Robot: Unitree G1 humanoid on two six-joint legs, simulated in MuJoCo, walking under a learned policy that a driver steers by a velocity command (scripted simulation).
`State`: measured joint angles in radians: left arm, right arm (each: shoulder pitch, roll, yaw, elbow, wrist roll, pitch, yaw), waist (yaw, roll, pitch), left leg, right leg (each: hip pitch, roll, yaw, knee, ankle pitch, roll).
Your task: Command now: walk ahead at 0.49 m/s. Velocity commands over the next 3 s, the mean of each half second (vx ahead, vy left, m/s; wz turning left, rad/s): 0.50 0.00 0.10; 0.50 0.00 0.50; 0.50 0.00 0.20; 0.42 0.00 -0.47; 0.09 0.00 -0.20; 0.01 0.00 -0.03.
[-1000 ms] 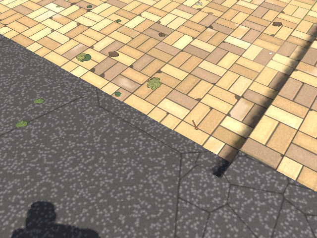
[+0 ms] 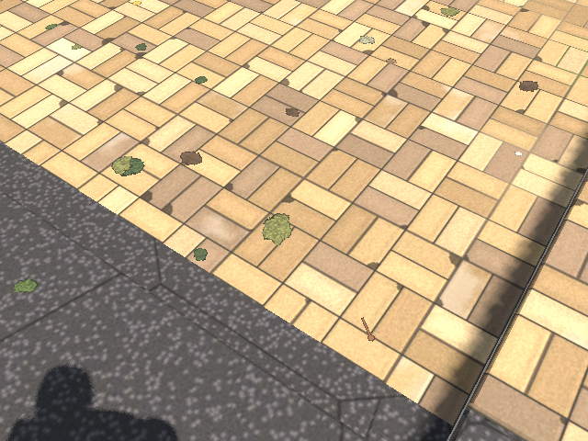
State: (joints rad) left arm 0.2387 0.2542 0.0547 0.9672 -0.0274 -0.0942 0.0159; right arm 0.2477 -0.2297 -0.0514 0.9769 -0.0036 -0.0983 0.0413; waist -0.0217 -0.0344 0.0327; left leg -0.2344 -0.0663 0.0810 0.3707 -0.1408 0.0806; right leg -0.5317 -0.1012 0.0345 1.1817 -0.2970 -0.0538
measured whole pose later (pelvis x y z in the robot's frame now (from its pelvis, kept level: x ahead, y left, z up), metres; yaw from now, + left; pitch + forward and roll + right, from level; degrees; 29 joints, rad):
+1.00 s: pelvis +0.53 +0.03 -0.02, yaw +21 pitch +1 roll +0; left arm 0.21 0.27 0.08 0.93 -0.03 -0.10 0.00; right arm 0.16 -0.27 -0.10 0.80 0.03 -0.06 0.05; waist 0.00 0.00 0.08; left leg -0.46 -0.06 0.05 0.65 -0.21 0.12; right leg -0.21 -0.05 -0.04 1.16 -0.48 -0.02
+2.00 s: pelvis +1.13 +0.22 -0.16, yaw +7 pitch +4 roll +0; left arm 0.38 0.29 0.08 0.75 -0.02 -0.01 0.03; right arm -0.02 -0.22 -0.04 0.62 -0.03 -0.12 -0.02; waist 0.08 -0.03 0.00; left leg -0.52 -0.04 -0.05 0.48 -0.03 0.01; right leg -0.29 0.16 0.23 0.88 -0.58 -0.03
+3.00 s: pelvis +1.24 +0.20 -0.15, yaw +3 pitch -1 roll +0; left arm 0.26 0.21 0.05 0.73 0.01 0.01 0.02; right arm 0.16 -0.22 -0.04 0.96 0.00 0.00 -0.02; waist -0.01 0.00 0.03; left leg -0.26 0.03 -0.01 0.57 -0.29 -0.04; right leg -0.20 0.01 0.04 0.57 -0.35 0.00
